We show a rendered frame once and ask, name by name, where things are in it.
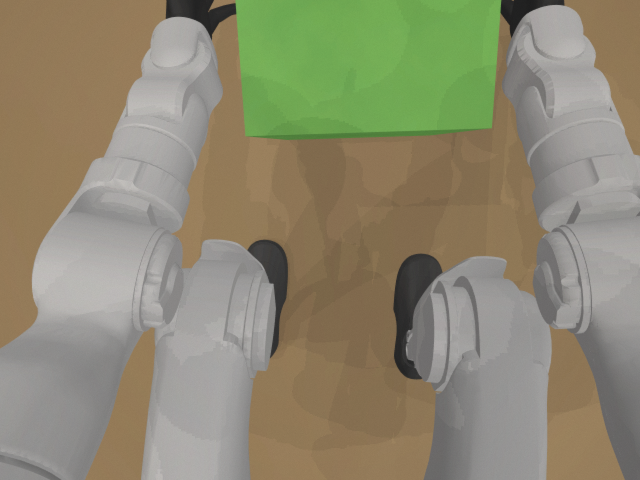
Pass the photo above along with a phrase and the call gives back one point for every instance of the right robot hand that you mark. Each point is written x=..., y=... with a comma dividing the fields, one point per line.
x=514, y=11

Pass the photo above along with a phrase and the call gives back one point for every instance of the carton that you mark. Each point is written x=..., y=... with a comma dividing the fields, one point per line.
x=325, y=69

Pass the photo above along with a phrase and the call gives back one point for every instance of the right robot forearm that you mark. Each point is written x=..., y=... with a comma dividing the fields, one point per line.
x=574, y=141

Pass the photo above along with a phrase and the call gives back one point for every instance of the robot right foot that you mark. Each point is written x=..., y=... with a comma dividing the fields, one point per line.
x=415, y=275

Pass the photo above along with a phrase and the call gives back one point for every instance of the robot left foot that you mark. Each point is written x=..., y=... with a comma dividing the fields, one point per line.
x=273, y=258

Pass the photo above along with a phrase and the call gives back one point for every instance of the robot left upper arm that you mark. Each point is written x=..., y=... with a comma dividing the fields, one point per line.
x=100, y=283

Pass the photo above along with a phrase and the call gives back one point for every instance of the robot foot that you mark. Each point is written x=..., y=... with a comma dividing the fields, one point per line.
x=273, y=258
x=415, y=275

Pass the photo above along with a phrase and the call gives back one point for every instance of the left robot forearm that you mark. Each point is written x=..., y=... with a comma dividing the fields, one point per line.
x=145, y=172

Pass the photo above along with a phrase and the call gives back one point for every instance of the left robot hand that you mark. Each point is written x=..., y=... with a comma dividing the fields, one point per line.
x=198, y=10

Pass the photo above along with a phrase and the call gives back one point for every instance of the robot right upper arm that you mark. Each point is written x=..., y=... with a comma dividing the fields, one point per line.
x=587, y=280

